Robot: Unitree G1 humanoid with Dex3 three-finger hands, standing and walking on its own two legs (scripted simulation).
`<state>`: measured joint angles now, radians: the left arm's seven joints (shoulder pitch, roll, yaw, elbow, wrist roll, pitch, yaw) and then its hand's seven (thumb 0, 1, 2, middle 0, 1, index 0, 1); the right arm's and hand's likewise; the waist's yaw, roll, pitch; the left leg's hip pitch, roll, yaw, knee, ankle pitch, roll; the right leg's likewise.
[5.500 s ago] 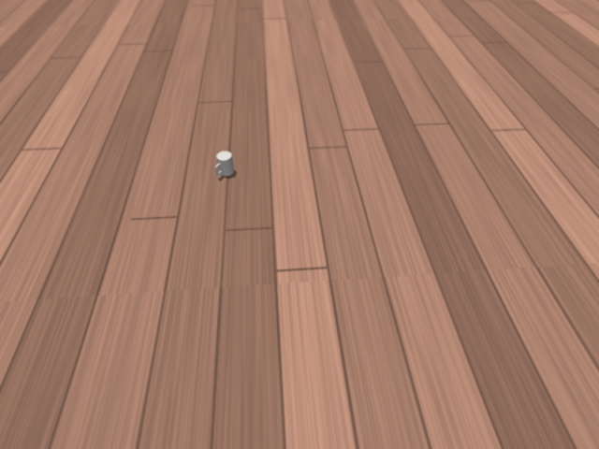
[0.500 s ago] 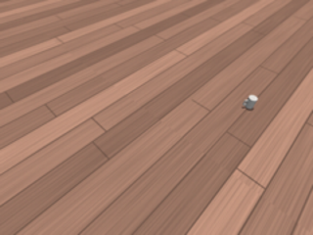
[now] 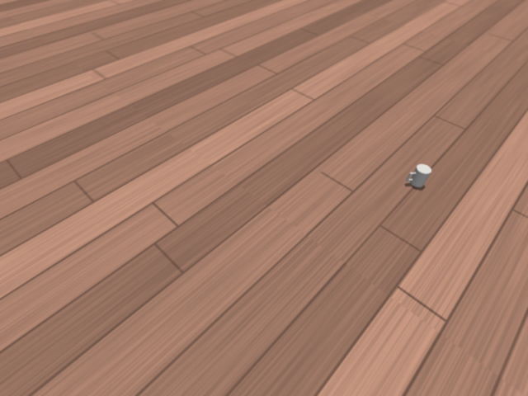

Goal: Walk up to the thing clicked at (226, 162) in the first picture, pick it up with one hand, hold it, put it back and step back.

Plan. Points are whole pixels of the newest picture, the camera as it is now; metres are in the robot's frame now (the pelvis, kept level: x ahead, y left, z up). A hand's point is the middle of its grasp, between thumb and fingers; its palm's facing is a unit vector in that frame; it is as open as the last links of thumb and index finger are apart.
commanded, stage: stand
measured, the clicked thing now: (417, 176) +1.29 -0.82 -0.73
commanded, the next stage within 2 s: walk up in 0.38 s
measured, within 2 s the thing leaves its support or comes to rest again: neither
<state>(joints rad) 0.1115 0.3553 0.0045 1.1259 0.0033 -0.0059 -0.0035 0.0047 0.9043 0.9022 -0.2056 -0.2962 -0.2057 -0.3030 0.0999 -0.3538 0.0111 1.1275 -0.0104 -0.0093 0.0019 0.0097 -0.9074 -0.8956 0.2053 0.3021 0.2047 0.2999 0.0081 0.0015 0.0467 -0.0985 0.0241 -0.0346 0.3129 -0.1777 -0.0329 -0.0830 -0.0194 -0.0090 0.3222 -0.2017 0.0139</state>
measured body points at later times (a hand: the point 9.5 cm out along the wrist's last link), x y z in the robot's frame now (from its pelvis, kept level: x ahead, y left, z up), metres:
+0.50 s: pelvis -0.01 +0.01 -0.01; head +0.02 +0.01 +0.44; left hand +0.07 +0.32 -0.14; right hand +0.07 -0.31 -0.13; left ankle -0.01 +0.14 -0.74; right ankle -0.02 -0.13 -0.75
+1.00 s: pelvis -0.03 +0.02 -0.03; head +0.01 +0.00 +0.42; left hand +0.17 +0.29 -0.13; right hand -0.10 -0.31 -0.14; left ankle -0.01 +0.15 -0.74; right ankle -0.06 -0.08 -0.75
